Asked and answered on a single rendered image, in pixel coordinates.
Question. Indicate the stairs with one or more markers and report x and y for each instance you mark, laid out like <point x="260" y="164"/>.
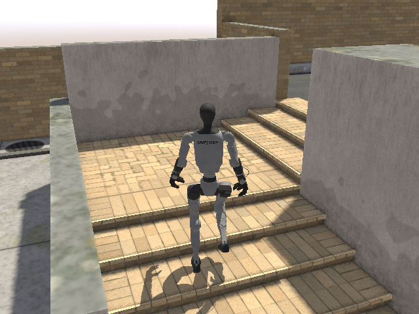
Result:
<point x="280" y="144"/>
<point x="314" y="290"/>

